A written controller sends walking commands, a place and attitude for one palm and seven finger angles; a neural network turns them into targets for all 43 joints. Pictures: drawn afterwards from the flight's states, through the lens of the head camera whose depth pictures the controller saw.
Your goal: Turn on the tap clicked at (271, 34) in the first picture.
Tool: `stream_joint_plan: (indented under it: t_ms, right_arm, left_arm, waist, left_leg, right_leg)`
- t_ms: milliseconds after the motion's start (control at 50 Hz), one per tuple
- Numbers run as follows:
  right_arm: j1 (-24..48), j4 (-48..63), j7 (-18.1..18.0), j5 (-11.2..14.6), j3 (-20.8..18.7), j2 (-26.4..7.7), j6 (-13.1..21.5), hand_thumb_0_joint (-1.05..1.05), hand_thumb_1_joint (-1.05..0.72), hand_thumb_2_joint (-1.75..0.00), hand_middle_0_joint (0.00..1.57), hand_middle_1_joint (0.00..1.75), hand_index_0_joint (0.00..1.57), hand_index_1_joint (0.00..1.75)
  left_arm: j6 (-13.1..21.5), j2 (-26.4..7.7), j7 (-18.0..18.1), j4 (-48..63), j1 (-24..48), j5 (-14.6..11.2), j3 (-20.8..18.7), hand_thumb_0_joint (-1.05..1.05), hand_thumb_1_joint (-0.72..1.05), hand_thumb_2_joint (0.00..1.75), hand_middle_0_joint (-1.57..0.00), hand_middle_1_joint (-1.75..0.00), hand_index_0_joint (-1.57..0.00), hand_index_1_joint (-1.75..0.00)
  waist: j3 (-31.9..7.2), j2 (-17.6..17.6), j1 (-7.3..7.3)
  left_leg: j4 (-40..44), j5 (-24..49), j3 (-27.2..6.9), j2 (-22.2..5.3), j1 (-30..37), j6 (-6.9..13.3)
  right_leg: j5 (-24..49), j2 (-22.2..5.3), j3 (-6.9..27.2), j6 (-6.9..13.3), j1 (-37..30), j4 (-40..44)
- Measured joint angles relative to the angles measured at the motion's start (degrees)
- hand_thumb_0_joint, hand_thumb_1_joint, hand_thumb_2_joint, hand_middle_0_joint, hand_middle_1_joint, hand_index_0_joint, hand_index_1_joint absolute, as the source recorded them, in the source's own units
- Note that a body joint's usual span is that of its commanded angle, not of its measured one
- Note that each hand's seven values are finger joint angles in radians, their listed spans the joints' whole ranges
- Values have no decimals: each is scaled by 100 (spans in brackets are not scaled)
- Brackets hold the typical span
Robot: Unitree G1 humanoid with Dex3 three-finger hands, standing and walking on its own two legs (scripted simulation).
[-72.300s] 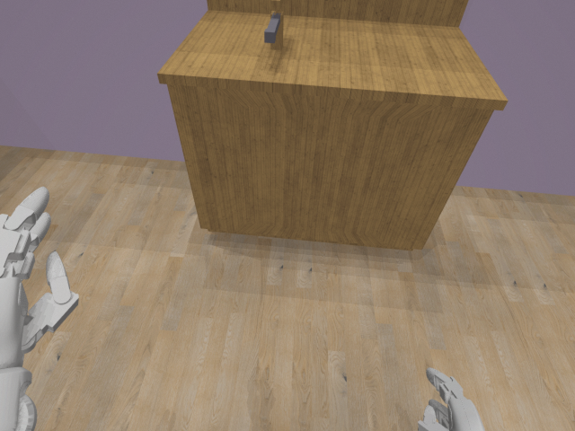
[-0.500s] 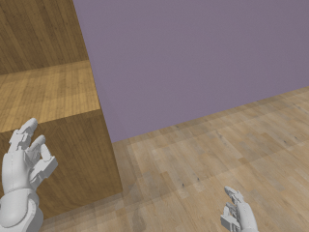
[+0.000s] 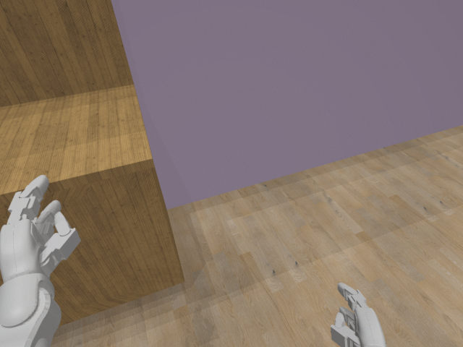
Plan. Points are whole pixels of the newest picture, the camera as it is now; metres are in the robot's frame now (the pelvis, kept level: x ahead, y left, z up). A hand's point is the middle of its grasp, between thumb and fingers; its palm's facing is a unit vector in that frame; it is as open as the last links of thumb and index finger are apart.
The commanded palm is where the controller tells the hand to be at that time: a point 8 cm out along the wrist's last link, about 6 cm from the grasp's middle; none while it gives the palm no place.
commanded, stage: reach beside the lever's end, fingers flat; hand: left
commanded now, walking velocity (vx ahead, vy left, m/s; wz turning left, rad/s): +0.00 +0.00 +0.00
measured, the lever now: out of the picture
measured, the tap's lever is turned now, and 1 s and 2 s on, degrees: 73 73 73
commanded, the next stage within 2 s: push the lever round in 1.90 s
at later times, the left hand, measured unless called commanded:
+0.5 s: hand (74, 222) +0.23 +0.29 +0.15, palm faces +0.60 -0.80 -0.09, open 7.5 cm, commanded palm +0.19 +0.32 +0.15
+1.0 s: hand (73, 209) +0.27 +0.32 +0.13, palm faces +0.62 -0.78 -0.09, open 7.7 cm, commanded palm +0.23 +0.36 +0.14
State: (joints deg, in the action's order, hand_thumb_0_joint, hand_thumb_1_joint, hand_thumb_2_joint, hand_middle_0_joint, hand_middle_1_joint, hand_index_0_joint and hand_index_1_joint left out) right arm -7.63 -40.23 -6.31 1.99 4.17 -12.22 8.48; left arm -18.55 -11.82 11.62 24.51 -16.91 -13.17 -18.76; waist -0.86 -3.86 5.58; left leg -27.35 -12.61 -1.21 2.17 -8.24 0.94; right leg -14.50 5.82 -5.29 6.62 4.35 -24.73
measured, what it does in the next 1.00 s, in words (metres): stands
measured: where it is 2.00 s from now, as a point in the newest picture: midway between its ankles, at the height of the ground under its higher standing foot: outside the picture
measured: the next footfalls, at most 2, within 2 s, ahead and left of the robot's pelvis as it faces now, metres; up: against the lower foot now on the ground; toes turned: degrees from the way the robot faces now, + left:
none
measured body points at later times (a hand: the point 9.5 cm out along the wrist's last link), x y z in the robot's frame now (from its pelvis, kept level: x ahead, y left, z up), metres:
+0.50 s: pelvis +0.01 +0.00 +0.00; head -0.03 -0.03 +0.45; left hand +0.20 +0.33 +0.15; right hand +0.21 -0.21 -0.08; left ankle +0.03 +0.11 -0.74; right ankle +0.00 -0.03 -0.74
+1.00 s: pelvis +0.01 +0.00 -0.01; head -0.01 -0.02 +0.44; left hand +0.23 +0.36 +0.14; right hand +0.19 -0.24 -0.10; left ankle +0.03 +0.11 -0.74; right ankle +0.00 -0.03 -0.74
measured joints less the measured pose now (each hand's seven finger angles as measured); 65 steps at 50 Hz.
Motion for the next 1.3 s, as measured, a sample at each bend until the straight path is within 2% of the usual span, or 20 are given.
stream_joint_plan:
  t_ms: [220,780,1160,1300]
  right_arm:
    - [-74,46,2,25,-69,-76,-45,1,-90,-90,20,30,20,30]
    - [-207,1,-101,93,-168,-111,-206,1,-90,-90,20,30,20,30]
    - [-345,22,-100,122,-267,-227,-282,1,-91,-90,20,30,20,30]
    - [-405,-25,-145,131,-284,-284,-264,1,-91,-90,20,30,20,30]
  left_arm:
    - [155,-55,-59,-311,59,-39,-190,2,90,90,-20,-30,-20,-30]
    - [487,-411,-252,-1785,936,-10,-713,2,90,90,-18,-24,-18,-24]
    - [1028,-830,-593,-3242,1702,21,-1189,2,90,90,-16,-19,-17,-19]
    - [1286,-887,-692,-3703,2043,60,-1175,2,90,90,-16,-17,-16,-17]
  waist:
    - [-73,62,-45]
    - [-152,160,-164]
    - [-225,205,-261]
    - [-200,191,-265]
  left_leg:
    - [-51,-54,56,37,-122,25]
    - [-203,-153,106,30,-478,14]
    - [-484,-262,155,17,-921,35]
    - [-601,-282,126,51,-1079,71]
  right_leg:
    - [-104,-44,46,-6,188,-180]
    - [-227,-44,85,-10,590,-409]
    - [-319,-42,110,-24,1047,-696]
    - [-352,-77,68,-39,1184,-799]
